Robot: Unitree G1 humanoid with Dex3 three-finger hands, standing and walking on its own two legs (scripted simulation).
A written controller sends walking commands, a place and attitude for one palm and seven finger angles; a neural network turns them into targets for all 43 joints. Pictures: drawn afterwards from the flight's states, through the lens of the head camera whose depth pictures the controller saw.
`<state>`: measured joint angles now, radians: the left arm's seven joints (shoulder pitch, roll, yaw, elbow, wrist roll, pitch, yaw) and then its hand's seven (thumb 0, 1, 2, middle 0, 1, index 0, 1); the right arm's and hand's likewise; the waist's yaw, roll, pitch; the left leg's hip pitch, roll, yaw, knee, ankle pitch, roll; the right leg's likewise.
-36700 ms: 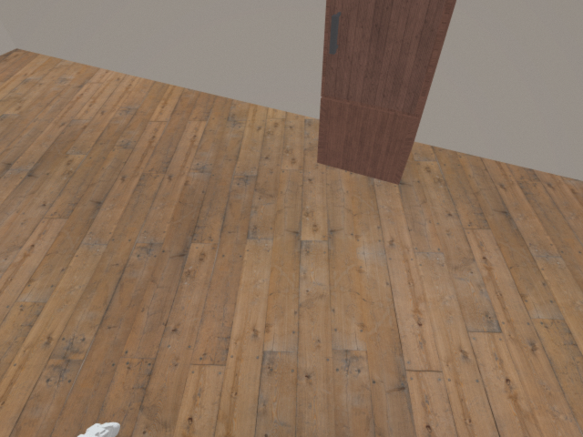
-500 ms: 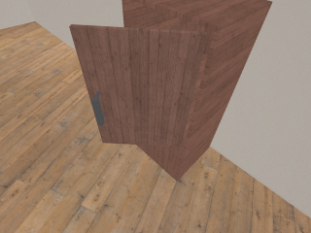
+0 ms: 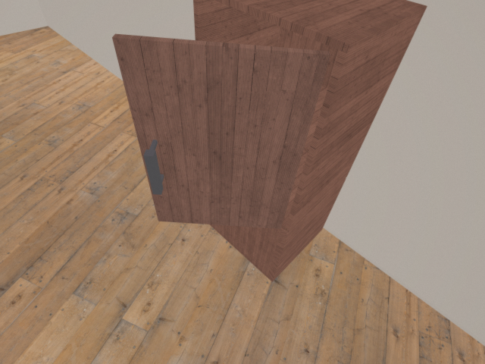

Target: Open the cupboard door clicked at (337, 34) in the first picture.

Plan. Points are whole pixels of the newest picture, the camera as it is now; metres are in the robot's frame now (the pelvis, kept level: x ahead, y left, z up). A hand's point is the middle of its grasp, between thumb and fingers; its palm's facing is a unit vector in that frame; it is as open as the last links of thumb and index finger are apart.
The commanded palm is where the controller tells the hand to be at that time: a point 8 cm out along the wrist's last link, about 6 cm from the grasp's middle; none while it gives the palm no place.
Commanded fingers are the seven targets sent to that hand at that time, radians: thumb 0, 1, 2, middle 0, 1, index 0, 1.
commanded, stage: look again from close up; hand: left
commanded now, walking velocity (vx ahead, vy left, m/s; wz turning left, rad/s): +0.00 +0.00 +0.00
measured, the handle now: (156, 167) +0.57 +0.25 -0.07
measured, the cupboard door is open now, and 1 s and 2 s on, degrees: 42 42 42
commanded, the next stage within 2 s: raise the hand with hooked fingers in 0.14 s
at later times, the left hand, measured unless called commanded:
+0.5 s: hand (133, 315) +0.20 +0.19 -0.03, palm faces +0.17 -0.99 -0.01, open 7.7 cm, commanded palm +0.12 +0.24 -0.07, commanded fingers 0.00 0.57 0.76 -0.22 -0.51 -0.22 -0.51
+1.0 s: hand (134, 322) +0.20 +0.20 -0.08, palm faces +0.00 -1.00 -0.04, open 10.6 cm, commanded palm +0.17 +0.26 -0.07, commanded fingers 0.00 -0.01 0.51 -0.27 -0.88 -0.27 -0.88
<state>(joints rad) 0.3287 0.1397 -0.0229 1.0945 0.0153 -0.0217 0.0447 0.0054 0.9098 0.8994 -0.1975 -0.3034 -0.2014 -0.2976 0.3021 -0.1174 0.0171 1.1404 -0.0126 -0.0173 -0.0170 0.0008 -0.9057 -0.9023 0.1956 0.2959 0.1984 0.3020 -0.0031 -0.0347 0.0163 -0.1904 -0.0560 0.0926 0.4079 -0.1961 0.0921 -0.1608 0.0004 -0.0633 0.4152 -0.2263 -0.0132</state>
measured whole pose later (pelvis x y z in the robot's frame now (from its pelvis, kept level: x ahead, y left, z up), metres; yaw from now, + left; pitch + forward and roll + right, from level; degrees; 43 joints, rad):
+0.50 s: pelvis -0.01 +0.02 -0.05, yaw +3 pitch +7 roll +0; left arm 0.37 0.15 0.02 0.17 -0.19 -0.36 0.00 0.03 0.83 0.85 -0.20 -0.38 -0.20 -0.38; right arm 0.27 -0.29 -0.02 0.71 0.01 -0.28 -0.01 0.01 -0.91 -0.90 0.20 0.30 0.20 0.30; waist -0.05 0.02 -0.13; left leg -0.61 -0.11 0.09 0.84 -0.37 0.07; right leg -0.60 -0.01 -0.05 0.87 -0.40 -0.02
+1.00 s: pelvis -0.01 -0.01 -0.11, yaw +3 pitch +19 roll -4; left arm 0.35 0.28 0.18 0.02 -0.30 -0.37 -0.35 0.01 0.21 0.61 -0.25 -0.75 -0.25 -0.74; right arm 0.18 -0.19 0.05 0.53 0.03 -0.16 -0.03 0.01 -0.90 -0.90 0.20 0.30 0.21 0.30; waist 0.02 0.04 -0.15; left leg -1.04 -0.03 0.01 1.26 -0.55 0.08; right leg -0.98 0.06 -0.16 1.19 -0.54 -0.08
